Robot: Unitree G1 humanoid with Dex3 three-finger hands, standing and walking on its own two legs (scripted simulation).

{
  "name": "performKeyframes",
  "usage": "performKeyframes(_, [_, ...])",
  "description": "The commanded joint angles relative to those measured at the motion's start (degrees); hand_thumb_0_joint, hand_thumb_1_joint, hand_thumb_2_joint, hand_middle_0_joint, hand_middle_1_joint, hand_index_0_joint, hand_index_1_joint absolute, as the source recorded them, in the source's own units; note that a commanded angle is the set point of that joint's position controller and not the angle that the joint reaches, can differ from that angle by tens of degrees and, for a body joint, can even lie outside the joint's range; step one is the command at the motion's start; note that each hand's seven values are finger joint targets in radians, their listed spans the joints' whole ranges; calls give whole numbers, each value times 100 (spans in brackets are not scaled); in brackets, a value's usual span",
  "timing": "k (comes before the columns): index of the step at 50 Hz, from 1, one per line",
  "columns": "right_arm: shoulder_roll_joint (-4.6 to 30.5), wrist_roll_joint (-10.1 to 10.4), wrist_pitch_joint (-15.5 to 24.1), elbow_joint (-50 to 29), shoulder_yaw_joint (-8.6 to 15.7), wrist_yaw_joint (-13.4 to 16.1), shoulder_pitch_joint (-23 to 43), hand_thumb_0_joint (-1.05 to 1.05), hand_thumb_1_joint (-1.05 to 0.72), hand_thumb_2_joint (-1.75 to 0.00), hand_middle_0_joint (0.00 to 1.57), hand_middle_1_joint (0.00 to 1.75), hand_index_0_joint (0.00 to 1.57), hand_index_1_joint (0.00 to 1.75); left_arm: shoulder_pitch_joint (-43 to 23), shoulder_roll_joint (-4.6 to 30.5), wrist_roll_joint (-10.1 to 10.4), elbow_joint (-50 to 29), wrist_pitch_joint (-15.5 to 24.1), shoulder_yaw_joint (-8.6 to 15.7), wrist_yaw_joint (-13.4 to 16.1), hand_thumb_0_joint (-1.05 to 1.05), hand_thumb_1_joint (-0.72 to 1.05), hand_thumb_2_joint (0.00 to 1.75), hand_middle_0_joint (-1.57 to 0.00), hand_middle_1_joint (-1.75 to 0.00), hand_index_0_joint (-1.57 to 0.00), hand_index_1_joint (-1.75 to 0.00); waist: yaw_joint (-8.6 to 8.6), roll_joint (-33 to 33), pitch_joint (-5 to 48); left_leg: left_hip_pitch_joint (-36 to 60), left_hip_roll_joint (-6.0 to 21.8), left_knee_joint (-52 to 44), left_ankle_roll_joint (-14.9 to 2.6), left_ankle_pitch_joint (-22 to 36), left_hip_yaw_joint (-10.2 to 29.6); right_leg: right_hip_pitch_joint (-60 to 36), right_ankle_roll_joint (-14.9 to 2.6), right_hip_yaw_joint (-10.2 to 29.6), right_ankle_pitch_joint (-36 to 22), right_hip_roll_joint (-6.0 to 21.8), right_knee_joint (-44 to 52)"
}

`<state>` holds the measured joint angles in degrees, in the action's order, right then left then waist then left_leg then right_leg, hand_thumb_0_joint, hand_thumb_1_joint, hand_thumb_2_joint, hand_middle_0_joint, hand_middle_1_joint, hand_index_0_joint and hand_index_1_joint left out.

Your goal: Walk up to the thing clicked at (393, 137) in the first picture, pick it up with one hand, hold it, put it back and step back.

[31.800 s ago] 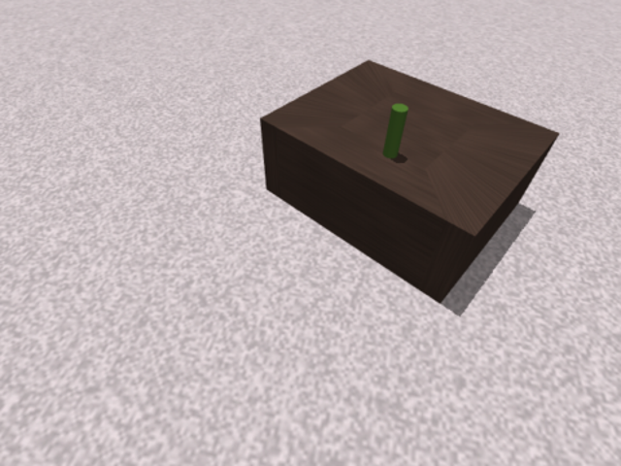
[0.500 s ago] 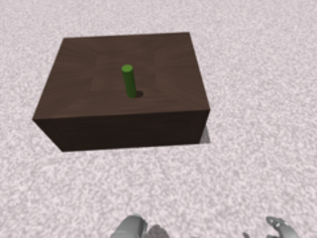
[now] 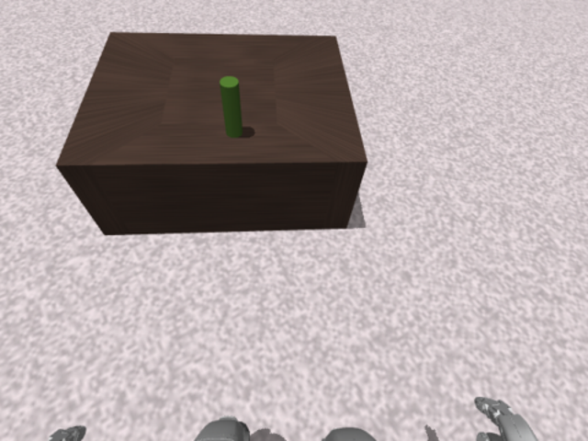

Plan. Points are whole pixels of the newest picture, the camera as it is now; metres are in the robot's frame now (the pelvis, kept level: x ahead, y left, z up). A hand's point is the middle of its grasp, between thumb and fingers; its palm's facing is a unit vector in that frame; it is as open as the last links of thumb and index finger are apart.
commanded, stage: step back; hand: left
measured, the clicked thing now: (231, 108) +1.04 +0.19 -0.27
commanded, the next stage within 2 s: stand in 1.28 s
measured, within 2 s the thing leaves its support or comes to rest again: neither
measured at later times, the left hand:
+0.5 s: hand out of the picture -0.08 +0.27 -0.14, palm faces +0.10 -0.91 -0.41, open 7.4 cm
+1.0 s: hand out of the picture -0.05 +0.26 -0.15, palm faces +0.09 -0.93 -0.36, open 7.4 cm
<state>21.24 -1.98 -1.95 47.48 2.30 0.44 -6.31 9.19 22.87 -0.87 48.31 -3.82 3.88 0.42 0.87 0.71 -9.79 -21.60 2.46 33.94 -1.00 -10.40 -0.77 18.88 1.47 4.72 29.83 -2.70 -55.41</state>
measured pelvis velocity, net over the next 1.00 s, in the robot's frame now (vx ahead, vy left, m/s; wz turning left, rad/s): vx -0.10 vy -0.01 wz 0.08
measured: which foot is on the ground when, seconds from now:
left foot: down 0.00-0.10, up 0.12-0.38, down 0.40-1.00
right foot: up 0.00-0.04, down 0.06-1.00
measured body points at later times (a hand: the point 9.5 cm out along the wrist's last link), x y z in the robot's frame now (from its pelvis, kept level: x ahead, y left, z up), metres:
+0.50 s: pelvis -0.12 -0.02 +0.00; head -0.11 -0.02 +0.45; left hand -0.09 +0.32 -0.11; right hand -0.05 -0.32 -0.13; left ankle -0.14 +0.10 -0.73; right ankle -0.09 -0.14 -0.71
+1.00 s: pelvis -0.10 -0.01 +0.00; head -0.09 +0.00 +0.45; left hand -0.06 +0.31 -0.12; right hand +0.01 -0.31 -0.12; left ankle -0.10 +0.12 -0.73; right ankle -0.09 -0.14 -0.73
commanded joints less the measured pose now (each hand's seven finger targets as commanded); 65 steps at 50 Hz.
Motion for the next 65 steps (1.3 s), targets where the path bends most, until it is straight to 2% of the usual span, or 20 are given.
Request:
performKeyframes(1, [1696,32,-48,-403,461,75,75,0,-90,-90,20,30,20,30,774,917,-40,-48,218,312,11,0,90,90,-20,-30,-20,-30,75,-1335,1631,1113,1097,-569,-972,1184,1197,-699,-212,-531,-875,162,2564])
performKeyframes(3, [1340,94,-91,-420,342,47,11,0,-90,-90,20,30,20,30,959,1169,-143,61,267,411,26,0,90,90,-20,-30,-20,-30,95,-628,1457,-104,550,19,-434,-132,900,-1382,-438,46,-1178,413,3158])
performKeyframes(4, [924,125,-58,-539,223,51,-9,0,-90,-90,20,30,20,30,939,1657,-200,-41,292,545,24,0,90,90,-20,-30,-20,-30,156,919,1189,-1314,-476,1144,-45,-1604,515,-1353,-825,1732,-1068,1609,3471])
performKeyframes(5, [1021,97,-80,-630,335,174,391,0,-90,-90,20,30,20,30,465,2193,-217,-265,262,630,50,0,90,90,-20,-30,-20,-30,492,1462,791,-979,-684,2474,172,-2560,853,432,-1827,2798,-1240,2827,4023])
performKeyframes(6, [1249,128,-105,-545,406,180,353,0,-90,-90,20,30,20,30,107,2016,-167,-393,311,586,88,0,90,90,-20,-30,-20,-30,260,1029,507,-657,-534,3260,181,-2311,1297,1057,-1925,2652,-1278,2849,4108])
performKeyframes(9, [1175,175,-45,-183,338,138,-352,0,-90,-90,20,30,20,30,-551,1362,-211,-465,399,420,141,0,90,90,-20,-30,-20,-30,-239,526,801,-553,-880,3713,190,-1506,997,226,-1226,590,-2823,1588,3028])
performKeyframes(14, [1171,10,71,-194,331,37,28,0,-90,-90,20,30,20,30,346,1442,-245,-232,450,472,112,0,90,90,-20,-30,-20,-30,428,929,834,-1029,-429,1694,257,-1936,501,-1307,-1249,1079,-415,1695,3233])
performKeyframes(19, [1100,23,245,453,413,-43,-800,0,-90,-90,20,30,20,30,41,1366,-159,-167,388,323,18,0,90,90,-20,-30,-20,-30,-56,704,892,1527,-430,-1296,-90,-1125,-2,80,-867,485,-1,1429,2866])
performKeyframes(20, [1263,-48,297,566,497,-22,-1037,0,-90,-90,20,30,20,30,153,1028,-147,-159,381,233,8,0,90,90,-20,-30,-20,-30,-143,-93,1062,2170,44,-1450,-243,-1486,957,785,-650,191,-34,1167,2090])
performKeyframes(21, [1777,-74,323,463,521,-15,-710,0,-90,-90,20,30,20,30,-158,787,-16,-190,402,157,-7,0,90,90,-20,-30,-20,-30,-226,-1336,810,1403,1367,-2183,-876,-3586,3190,1450,-226,-598,226,335,1143])
performKeyframes(22, [2030,-40,337,368,571,-39,-516,0,-90,-90,20,30,20,30,-566,1302,-81,-115,411,343,23,0,90,90,-20,-30,-20,-30,-364,-898,204,73,1810,-2471,-1373,-4170,3621,991,-218,-80,364,548,518])
performKeyframes(25, [1413,-68,466,325,360,0,-18,0,-90,-90,20,30,20,30,-41,1035,0,132,466,247,-90,0,90,90,-20,-30,-20,-30,23,-608,336,728,1015,-1948,-843,-2280,2006,764,-263,-83,-583,540,772])
performKeyframes(31, [1322,10,300,404,364,-82,-67,0,-90,-90,20,30,20,30,217,851,-79,482,625,238,-72,0,90,90,-20,-30,-20,-30,51,-875,592,311,709,-1123,-553,-1347,1056,-1017,-311,-777,-1158,133,3161])
performKeyframes(33, [799,126,291,283,204,-75,-37,0,-90,-90,20,30,20,30,566,1293,-152,628,739,334,36,0,90,90,-20,-30,-20,-30,248,413,947,-646,-28,381,-68,-906,486,-1927,-672,1130,-1161,1128,3628])
performKeyframes(35, [1051,62,277,397,293,-2,-139,0,-90,-90,20,30,20,30,330,1695,-146,497,773,404,12,0,90,90,-20,-30,-20,-30,184,634,570,-628,-221,1571,48,-2377,635,-993,-1621,2577,-350,2479,4030])
performKeyframes(44, [882,8,379,844,311,-32,-567,0,-90,-90,20,30,20,30,-349,1107,-53,346,642,133,-12,0,90,90,-20,-30,-20,-30,-207,520,1003,1461,-208,-976,54,-195,76,-33,-749,199,-2497,1303,2825])
performKeyframes(47, [1435,56,422,721,333,-15,104,0,-90,-90,20,30,20,30,-230,918,81,543,558,61,-9,0,90,90,-20,-30,-20,-30,61,-533,1004,567,1189,-1484,-673,-913,1637,-545,-263,-469,-726,452,2254])
performKeyframes(52, [1091,77,415,869,183,-11,364,0,-90,-90,20,30,20,30,-214,1056,45,811,656,59,-3,0,90,90,-20,-30,-20,-30,61,-501,1003,626,506,-1135,-112,496,725,-1221,-386,-73,-2514,789,2976])
performKeyframes(57, [1056,149,408,1034,201,20,293,0,-90,-90,20,30,20,30,-339,1033,47,905,646,33,43,0,90,90,-20,-30,-20,-30,-3,-274,1621,1529,506,-815,-121,2300,455,-1382,-370,-180,-3600,896,2933])
performKeyframes(65, [1050,165,400,1140,149,19,507,0,-90,-90,20,30,20,30,-613,834,67,1076,578,-93,42,0,90,90,-20,-30,-20,-30,-67,-25,1367,1618,561,-1292,-121,1855,600,-1355,-227,-134,-3468,967,3349])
